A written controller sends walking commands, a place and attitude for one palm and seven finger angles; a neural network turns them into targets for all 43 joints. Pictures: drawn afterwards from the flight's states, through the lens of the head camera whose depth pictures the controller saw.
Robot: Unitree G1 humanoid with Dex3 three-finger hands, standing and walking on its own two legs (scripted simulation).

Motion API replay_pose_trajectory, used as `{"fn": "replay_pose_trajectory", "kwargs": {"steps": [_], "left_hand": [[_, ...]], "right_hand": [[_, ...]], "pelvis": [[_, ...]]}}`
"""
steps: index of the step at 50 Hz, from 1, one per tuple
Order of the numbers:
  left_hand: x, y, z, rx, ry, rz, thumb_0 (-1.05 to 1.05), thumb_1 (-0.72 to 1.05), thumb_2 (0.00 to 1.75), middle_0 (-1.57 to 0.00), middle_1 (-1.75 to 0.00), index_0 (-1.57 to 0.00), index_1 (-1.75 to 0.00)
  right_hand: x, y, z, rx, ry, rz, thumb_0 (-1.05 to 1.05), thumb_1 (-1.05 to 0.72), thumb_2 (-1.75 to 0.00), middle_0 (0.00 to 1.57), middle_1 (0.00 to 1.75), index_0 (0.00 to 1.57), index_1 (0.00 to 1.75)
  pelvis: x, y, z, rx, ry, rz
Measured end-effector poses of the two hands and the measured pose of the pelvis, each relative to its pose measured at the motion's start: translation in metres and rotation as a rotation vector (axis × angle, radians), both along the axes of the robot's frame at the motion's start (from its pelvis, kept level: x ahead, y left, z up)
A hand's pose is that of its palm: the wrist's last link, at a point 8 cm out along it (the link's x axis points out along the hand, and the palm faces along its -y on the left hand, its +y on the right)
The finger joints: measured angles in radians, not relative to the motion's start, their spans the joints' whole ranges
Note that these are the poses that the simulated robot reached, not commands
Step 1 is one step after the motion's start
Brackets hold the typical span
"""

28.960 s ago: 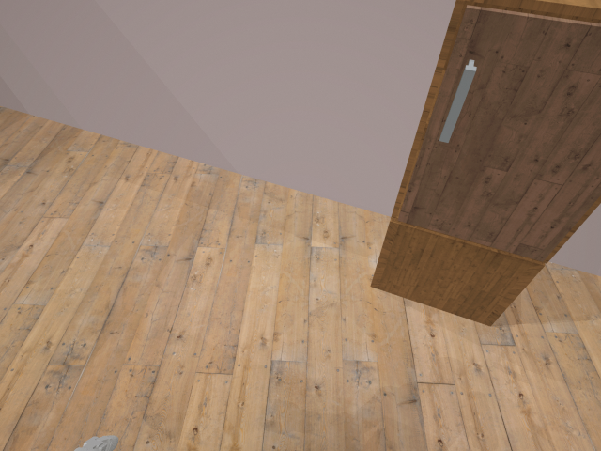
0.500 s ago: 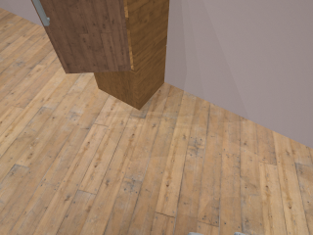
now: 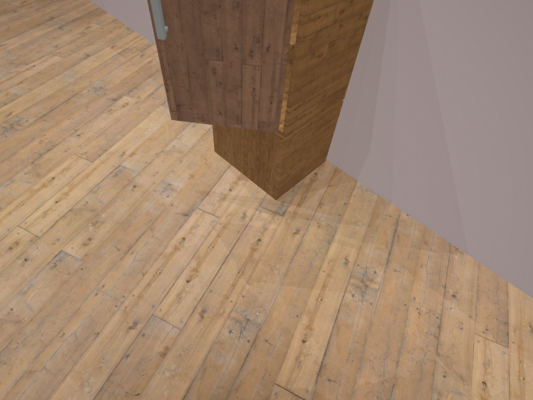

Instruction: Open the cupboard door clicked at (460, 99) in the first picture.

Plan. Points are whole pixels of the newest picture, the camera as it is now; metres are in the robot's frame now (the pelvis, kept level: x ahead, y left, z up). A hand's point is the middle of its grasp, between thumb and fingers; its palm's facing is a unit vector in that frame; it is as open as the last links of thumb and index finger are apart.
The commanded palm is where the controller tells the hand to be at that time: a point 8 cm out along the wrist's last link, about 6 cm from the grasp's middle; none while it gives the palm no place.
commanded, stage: take the last steps up to it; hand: left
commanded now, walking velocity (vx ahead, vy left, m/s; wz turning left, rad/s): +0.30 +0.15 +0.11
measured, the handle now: (158, 4) +1.03 +0.40 +0.08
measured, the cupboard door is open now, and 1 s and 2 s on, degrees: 38 38 38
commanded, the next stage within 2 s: come to a stop and stand still in 1.08 s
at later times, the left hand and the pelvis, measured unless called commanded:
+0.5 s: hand (174, 321) +0.26 +0.19 -0.15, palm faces +0.06 -0.98 -0.21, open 7.4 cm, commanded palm none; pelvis +0.15 +0.01 +0.00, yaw +3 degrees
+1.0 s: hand (129, 282) +0.33 +0.30 -0.17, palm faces +0.11 -0.98 -0.19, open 7.4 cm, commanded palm none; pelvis +0.34 +0.11 +0.01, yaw +2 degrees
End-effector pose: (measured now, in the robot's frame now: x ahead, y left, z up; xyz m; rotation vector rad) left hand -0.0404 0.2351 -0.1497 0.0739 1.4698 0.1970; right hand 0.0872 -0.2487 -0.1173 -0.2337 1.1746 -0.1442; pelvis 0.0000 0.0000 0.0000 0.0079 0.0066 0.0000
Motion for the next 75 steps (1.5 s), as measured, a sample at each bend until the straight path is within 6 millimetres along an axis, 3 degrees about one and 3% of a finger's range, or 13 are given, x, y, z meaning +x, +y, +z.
{"fn": "replay_pose_trajectory", "kwargs": {"steps": [4, 10, 16, 21, 27, 32, 39, 43, 49, 57, 61, 68, 75], "left_hand": [[0.028, 0.023, 0.005, 0.025, 0.001, -0.013, 0.0, 0.9, 0.9, -0.2, -0.3, -0.2, -0.3], [0.114, 0.036, 0.025, 0.055, -0.157, -0.047, 0.0, 0.91, 0.9, -0.2, -0.3, -0.19, -0.3], [0.211, 0.025, 0.035, 0.069, -0.28, -0.117, 0.0, 0.91, 0.9, -0.2, -0.3, -0.19, -0.3], [0.278, 0.008, 0.031, 0.078, -0.383, -0.151, 0.0, 0.91, 0.9, -0.2, -0.3, -0.2, -0.3], [0.276, 0.001, 0.033, 0.059, -0.326, -0.061, -0.01, 0.91, 0.9, -0.2, -0.3, -0.2, -0.3], [0.259, 0.029, 0.036, 0.082, -0.214, 0.0, -0.02, 0.96, 0.89, -0.2, -0.3, -0.2, -0.3], [0.235, 0.064, 0.023, 0.04, -0.009, 0.075, -0.01, 0.93, 0.9, -0.2, -0.3, -0.2, -0.3], [0.246, 0.09, 0.005, 0.018, 0.085, 0.077, 0.0, 0.91, 0.9, -0.2, -0.3, -0.2, -0.3], [0.339, 0.113, 0.012, 0.028, -0.02, 0.026, 0.0, 0.91, 0.9, -0.2, -0.3, -0.19, -0.3], [0.492, 0.114, 0.028, 0.054, -0.237, -0.086, 0.0, 0.92, 0.9, -0.2, -0.3, -0.19, -0.3], [0.55, 0.108, 0.026, 0.076, -0.317, -0.127, 0.0, 0.92, 0.9, -0.2, -0.3, -0.2, -0.3], [0.575, 0.103, 0.03, 0.068, -0.259, -0.136, 0.0, 0.91, 0.9, -0.2, -0.3, -0.2, -0.3], [0.58, 0.133, 0.018, 0.062, -0.206, -0.11, -0.01, 0.92, 0.9, -0.2, -0.3, -0.2, -0.3]], "right_hand": [[-0.001, 0.019, 0.0, 0.002, 0.01, -0.012, 0.0, -0.91, -0.9, 0.2, 0.3, 0.19, 0.3], [-0.026, 0.046, -0.006, 0.063, 0.148, -0.046, 0.0, -0.91, -0.9, 0.2, 0.3, 0.2, 0.3], [-0.046, 0.057, -0.019, 0.124, 0.29, -0.109, 0.0, -0.91, -0.9, 0.2, 0.3, 0.2, 0.3], [-0.04, 0.051, -0.036, 0.148, 0.385, -0.144, 0.0, -0.91, -0.9, 0.2, 0.3, 0.2, 0.3], [0.038, 0.033, -0.023, 0.102, 0.333, -0.107, 0.0, -0.91, -0.9, 0.2, 0.3, 0.19, 0.29], [0.131, 0.035, -0.007, 0.077, 0.198, -0.047, 0.0, -0.91, -0.9, 0.19, 0.3, 0.19, 0.29], [0.267, 0.076, 0.001, 0.053, 0.024, 0.068, 0.0, -0.91, -0.9, 0.19, 0.3, 0.19, 0.29], [0.322, 0.106, -0.005, 0.022, -0.076, 0.091, 0.0, -0.91, -0.9, 0.19, 0.3, 0.19, 0.29], [0.327, 0.137, -0.006, 0.046, -0.009, 0.037, -0.01, -0.92, -0.9, 0.2, 0.3, 0.2, 0.3], [0.304, 0.135, -0.02, 0.074, 0.187, -0.064, -0.01, -0.93, -0.9, 0.2, 0.3, 0.2, 0.3], [0.3, 0.133, -0.037, 0.103, 0.283, -0.109, 0.0, -0.92, -0.9, 0.2, 0.3, 0.2, 0.3], [0.348, 0.14, -0.025, 0.098, 0.286, -0.15, 0.0, -0.91, -0.9, 0.19, 0.3, 0.19, 0.29], [0.41, 0.155, -0.016, 0.062, 0.171, -0.129, 0.0, -0.91, -0.9, 0.2, 0.3, 0.19, 0.29]], "pelvis": [[0.015, 0.012, 0.004, 0.003, -0.001, 0.001], [0.047, 0.021, 0.014, 0.007, 0.0, 0.017], [0.089, 0.019, 0.011, 0.026, -0.004, 0.015], [0.128, 0.008, -0.005, 0.028, -0.018, 0.025], [0.165, 0.01, 0.01, 0.004, -0.014, 0.06], [0.201, 0.022, 0.02, 0.011, 0.009, 0.068], [0.259, 0.065, 0.013, 0.005, 0.011, 0.066], [0.29, 0.093, -0.003, -0.002, 0.003, 0.053], [0.33, 0.111, 0.008, 0.017, 0.008, 0.034], [0.39, 0.116, 0.01, 0.037, 0.001, 0.015], [0.423, 0.109, -0.002, 0.035, -0.014, 0.012], [0.455, 0.113, 0.011, 0.019, -0.005, 0.004], [0.468, 0.134, 0.009, 0.007, -0.016, -0.005]]}}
